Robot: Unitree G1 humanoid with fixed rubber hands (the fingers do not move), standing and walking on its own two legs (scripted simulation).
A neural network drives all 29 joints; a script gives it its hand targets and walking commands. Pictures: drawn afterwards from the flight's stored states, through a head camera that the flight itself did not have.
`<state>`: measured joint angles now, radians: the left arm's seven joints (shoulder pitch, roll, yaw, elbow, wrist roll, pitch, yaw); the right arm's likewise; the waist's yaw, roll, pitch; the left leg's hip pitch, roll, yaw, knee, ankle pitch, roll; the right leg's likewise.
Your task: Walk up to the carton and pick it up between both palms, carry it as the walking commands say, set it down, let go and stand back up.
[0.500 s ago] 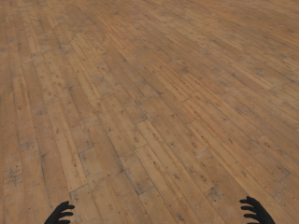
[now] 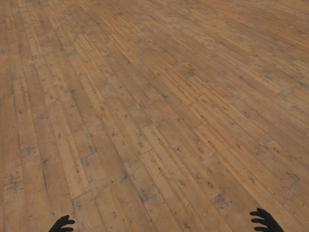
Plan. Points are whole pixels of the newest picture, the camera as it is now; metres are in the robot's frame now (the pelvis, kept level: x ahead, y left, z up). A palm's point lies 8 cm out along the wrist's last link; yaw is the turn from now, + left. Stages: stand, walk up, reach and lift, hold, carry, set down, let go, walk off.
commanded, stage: stand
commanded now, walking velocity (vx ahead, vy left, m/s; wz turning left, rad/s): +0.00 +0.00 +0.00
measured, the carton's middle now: out of the picture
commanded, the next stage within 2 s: walk up in 0.24 s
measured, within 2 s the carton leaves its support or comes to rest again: neither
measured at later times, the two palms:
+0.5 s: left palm out of the picture +0.09 +0.29 -0.09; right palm out of the picture +0.12 -0.28 -0.08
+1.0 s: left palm out of the picture +0.00 +0.27 -0.11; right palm out of the picture +0.08 -0.24 -0.11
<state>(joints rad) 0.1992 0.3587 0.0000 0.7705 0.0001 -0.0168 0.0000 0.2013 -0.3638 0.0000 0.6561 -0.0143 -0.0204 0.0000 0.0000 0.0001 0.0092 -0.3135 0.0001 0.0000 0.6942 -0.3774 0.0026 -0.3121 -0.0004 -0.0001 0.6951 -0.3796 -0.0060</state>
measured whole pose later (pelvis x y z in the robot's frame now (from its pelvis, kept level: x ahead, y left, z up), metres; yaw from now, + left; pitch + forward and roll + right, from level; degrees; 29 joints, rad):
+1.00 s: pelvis -0.06 +0.00 +0.00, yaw +9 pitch +0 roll +1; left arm 0.20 0.27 0.00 0.76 0.00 0.06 0.00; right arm 0.22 -0.28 0.00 0.72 -0.01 0.08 0.00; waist 0.00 0.00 0.07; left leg -0.49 -0.03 0.00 0.86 -0.38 -0.01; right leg -0.30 -0.05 -0.09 0.71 -0.40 -0.02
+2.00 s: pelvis -0.12 -0.02 +0.01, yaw +40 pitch +1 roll +0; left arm 0.15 0.23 0.00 0.77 0.00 0.06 0.01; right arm 0.23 -0.28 0.00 0.73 -0.01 0.07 0.01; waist 0.00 0.02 0.10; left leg -0.48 0.01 -0.01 0.99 -0.40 -0.02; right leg -0.29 -0.14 -0.29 0.63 -0.34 -0.01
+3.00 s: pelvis +0.03 +0.27 -0.03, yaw +61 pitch -1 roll -1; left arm 0.37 0.27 0.00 0.89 0.00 -0.01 -0.01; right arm 0.21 -0.28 0.00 0.77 -0.03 -0.02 0.06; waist 0.00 0.02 0.04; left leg -0.60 0.01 -0.06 0.84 -0.20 0.01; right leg 0.04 -0.20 -0.24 0.86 -0.56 0.08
